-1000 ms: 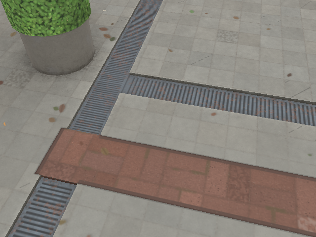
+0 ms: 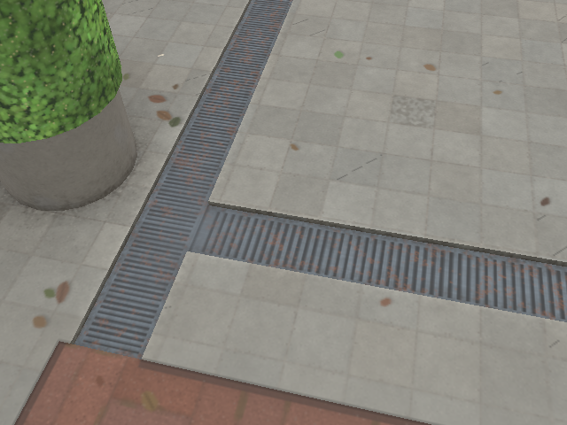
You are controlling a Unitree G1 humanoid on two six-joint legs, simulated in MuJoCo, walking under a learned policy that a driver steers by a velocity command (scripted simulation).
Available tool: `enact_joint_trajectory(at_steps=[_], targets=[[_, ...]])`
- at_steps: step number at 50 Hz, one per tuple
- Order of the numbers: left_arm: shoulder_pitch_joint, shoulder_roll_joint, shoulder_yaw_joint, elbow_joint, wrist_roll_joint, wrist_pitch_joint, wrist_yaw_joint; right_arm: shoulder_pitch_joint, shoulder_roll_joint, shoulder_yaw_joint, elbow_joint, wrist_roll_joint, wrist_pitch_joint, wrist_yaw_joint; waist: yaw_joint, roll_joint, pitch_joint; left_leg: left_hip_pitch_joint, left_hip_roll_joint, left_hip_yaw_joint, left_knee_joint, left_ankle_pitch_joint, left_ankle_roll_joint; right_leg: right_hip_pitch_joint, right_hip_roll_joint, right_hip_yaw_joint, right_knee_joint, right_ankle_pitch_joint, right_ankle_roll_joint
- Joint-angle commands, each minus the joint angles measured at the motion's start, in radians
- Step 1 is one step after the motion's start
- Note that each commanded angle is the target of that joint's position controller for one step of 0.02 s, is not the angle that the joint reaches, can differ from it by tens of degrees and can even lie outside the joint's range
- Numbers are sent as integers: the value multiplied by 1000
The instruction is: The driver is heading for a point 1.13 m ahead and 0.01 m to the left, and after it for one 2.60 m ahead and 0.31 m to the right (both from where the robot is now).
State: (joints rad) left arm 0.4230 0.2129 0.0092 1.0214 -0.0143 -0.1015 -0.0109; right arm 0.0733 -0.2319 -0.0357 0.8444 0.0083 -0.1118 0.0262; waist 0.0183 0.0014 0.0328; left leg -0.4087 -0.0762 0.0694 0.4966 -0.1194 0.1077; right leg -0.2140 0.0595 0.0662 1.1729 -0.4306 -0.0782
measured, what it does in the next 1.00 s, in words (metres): walks ahead: right foot, then left foot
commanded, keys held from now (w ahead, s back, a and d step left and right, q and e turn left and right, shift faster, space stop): w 1.00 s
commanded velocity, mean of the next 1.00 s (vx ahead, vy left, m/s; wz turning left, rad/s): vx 0.50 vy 0.00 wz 0.00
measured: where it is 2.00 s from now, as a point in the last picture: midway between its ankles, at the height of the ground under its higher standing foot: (322, 256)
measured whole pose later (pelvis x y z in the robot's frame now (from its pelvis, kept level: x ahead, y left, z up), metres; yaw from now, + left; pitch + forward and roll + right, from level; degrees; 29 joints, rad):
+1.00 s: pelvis +0.55 -0.05 +0.00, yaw +1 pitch +3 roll -2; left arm 0.44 0.24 0.05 1.01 -0.01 -0.06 0.01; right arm -0.01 -0.23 -0.03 0.82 0.02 -0.10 0.05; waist 0.07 0.02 0.01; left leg -0.52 0.03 0.03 0.49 -0.03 0.09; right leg 0.10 0.02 -0.04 0.28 -0.42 -0.01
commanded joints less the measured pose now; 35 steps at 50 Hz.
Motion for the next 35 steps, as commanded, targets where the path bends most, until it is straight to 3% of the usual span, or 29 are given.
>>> enact_joint_trajectory(at_steps=[1, 2, 3, 5, 7, 9, 13, 17, 19, 20, 21, 22, 23, 24, 25, 26, 27, 29, 31, 35], targets=[[-67, 133, 38, -102, -14, -30, 8, 83, -52, -8, -1, -11, -15, 13, -23, -47, -43, 284, 322, -434, -327, -6, 179, -397, -144, 40, 152, 145, -2], [-25, 102, 36, -100, -10, -16, 11, 81, -46, -4, 10, -18, -16, 17, 14, -9, -46, 219, 291, -369, -354, 15, 167, -338, -172, 43, 117, 167, 5], [-3, 75, 34, -97, -9, -4, 16, 93, -44, -3, 25, -13, -16, 21, 27, 19, -36, 175, 271, -325, -374, 27, 165, -319, -183, 31, 78, 169, 15], [-39, 72, 37, -119, -1, 10, 26, 134, -73, -6, 53, -11, -19, 15, 30, 42, -1, 108, 252, -255, -400, 65, 167, -343, -204, 6, 3, 198, 41], [-140, 85, 40, -162, 13, 12, 34, 177, -115, -14, 70, -15, -17, -1, 8, 43, 21, 108, 249, -229, -412, 93, 167, -414, -221, -8, -108, 294, 68], [-231, 82, 39, -192, 14, 9, 33, 224, -133, -18, 80, -9, -10, -14, -22, 36, 21, 153, 241, -207, -404, 120, 146, -452, -220, -17, -257, 411, 75], [-379, 66, 31, -230, 4, 1, 20, 308, -157, -22, 106, 7, 1, -22, -79, 45, 16, 235, 229, -163, -376, 118, 104, -399, -169, -55, -511, 535, 78], [-479, 82, 28, -275, -8, -7, -6, 360, -162, -25, 133, 13, 17, -24, -103, 58, 39, 375, 295, -197, -312, 91, 98, -419, -149, -52, -619, 450, 56], [-456, 106, 36, -283, -8, -16, -17, 348, -176, -31, 135, 13, 28, -28, -72, 72, 26, 422, 326, -213, -260, 142, 81, -366, -135, -55, -661, 372, 27], [-401, 125, 45, -271, -6, -20, -19, 327, -184, -34, 131, 13, 33, -29, -34, 81, -2, 424, 321, -204, -201, 248, 67, -279, -112, -75, -682, 345, 10], [-274, 160, 66, -233, -4, -22, -16, 307, -174, -29, 124, 9, 38, -29, 30, 71, -74, 405, 275, -165, -58, 400, 45, -112, -81, -98, -706, 339, -15], [-72, 230, 93, -182, 3, -23, -9, 296, -136, -12, 103, -6, 38, -29, 108, 18, -217, 265, 214, -110, 206, 358, 10, 179, -171, -3, -676, 371, -71], [61, 341, 121, -156, 18, -14, -7, 400, -22, 22, 87, -9, 17, -21, 96, -228, -364, -156, 50, -25, 608, -23, -70, 587, -416, 412, -724, 272, -224], [80, 265, 101, -149, 14, -11, -12, 410, -55, 19, 104, 7, -8, -15, 100, -264, -426, -305, 29, -168, 774, -432, -62, 631, -471, 670, -860, 180, -264], [-11, 202, 79, -165, 9, -12, -13, 322, -153, -8, 81, 32, -21, -12, 82, -188, -269, -389, 91, -187, 839, -378, -42, 502, -438, 540, -874, 160, -208], [-109, 166, 66, -189, 7, -10, -13, 255, -161, -11, 63, 33, -22, -15, 51, -117, -178, -372, 147, -157, 809, -279, -36, 352, -397, 393, -894, 225, -174], [-177, 136, 56, -199, 10, -10, -19, 220, -146, -15, 58, 20, -16, -22, 23, -62, -109, -333, 180, -140, 745, -206, -43, 218, -351, 295, -933, 296, -157], [-209, 106, 47, -191, 20, -14, -27, 246, -107, -19, 64, 7, 12, -29, -28, -87, -67, -224, 215, -137, 659, -127, -53, 78, -288, 179, -997, 370, -134], [-172, 125, 53, -165, 19, -20, -26, 255, -82, -20, 64, 4, 30, -31, -43, -78, -50, -222, 216, -124, 618, -81, -67, 46, -272, 116, -1024, 471, -148], [-98, 152, 60, -127, 18, -13, -3, 112, -82, -26, 12, -5, 33, -32, -19, -57, -14, -333, 220, -122, 420, 89, -89, 97, -269, 59, -1044, 563, -143]])
Keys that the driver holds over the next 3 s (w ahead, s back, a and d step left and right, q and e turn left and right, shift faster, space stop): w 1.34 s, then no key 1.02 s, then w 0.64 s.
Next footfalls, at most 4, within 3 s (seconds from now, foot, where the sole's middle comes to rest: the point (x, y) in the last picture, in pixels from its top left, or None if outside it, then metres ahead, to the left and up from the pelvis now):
0.44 right None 0.41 -0.17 -0.76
1.00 left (281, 323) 0.72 0.07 -0.76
1.52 right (362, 232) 1.02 -0.16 -0.77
1.86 left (279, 256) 0.93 0.07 -0.77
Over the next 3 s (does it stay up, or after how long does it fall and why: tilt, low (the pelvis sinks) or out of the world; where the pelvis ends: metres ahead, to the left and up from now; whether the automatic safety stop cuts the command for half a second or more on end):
stays up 1.05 -0.03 0.01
